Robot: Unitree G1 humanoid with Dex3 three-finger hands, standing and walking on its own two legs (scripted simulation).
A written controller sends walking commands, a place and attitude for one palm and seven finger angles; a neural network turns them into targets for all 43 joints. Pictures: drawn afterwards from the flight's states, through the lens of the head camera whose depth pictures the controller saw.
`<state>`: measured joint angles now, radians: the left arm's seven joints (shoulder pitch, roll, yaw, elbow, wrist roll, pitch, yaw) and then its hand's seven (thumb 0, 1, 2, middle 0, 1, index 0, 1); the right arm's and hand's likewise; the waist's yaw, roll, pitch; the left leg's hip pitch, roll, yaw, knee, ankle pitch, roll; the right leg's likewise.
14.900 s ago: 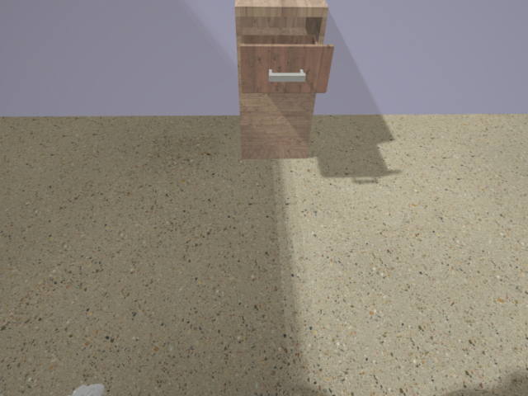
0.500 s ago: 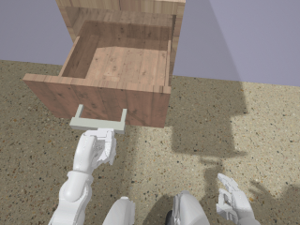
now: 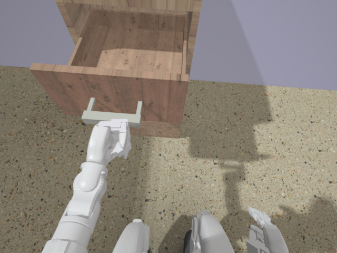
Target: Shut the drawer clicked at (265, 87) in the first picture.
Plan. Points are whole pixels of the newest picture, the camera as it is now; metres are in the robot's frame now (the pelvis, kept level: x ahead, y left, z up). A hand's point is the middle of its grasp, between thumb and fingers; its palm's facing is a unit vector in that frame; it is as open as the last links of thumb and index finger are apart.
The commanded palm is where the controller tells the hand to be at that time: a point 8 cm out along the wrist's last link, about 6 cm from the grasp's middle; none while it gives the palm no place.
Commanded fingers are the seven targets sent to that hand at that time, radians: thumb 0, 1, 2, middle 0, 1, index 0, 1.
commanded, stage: push the drawer shut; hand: left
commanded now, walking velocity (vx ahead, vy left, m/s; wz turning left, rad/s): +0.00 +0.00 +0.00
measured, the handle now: (114, 111) +0.44 +0.14 +0.03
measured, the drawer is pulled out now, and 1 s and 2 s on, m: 0.24 0.10 0.00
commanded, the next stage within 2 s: none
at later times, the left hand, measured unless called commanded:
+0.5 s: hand (133, 117) +0.43 +0.09 +0.03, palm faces -0.10 -0.99 -0.05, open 3.0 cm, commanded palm +0.42 +0.15 +0.03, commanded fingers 0.00 0.90 0.90 -1.40 -1.60 -1.40 -1.60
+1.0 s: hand (138, 95) +0.49 +0.09 +0.03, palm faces -0.08 -1.00 -0.05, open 3.0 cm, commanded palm +0.48 +0.14 +0.03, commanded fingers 0.00 0.90 0.90 -1.40 -1.60 -1.40 -1.60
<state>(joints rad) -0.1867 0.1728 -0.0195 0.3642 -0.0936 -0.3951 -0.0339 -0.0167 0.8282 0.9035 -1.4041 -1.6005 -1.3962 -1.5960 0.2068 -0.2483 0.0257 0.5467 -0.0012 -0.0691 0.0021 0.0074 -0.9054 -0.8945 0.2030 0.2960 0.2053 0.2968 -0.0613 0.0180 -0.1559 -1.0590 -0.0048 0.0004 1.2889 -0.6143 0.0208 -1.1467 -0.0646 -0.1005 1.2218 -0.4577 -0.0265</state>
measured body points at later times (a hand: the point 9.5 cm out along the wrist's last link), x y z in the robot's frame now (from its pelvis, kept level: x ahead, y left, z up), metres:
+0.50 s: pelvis +0.00 +0.00 +0.00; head +0.14 +0.01 +0.43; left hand +0.43 +0.15 +0.03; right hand +0.10 -0.25 -0.12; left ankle +0.00 +0.11 -0.62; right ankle +0.06 -0.11 -0.62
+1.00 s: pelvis +0.00 +0.00 +0.00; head +0.16 +0.00 +0.42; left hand +0.49 +0.14 +0.03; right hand +0.05 -0.26 -0.13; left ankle +0.00 +0.11 -0.62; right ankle +0.06 -0.11 -0.62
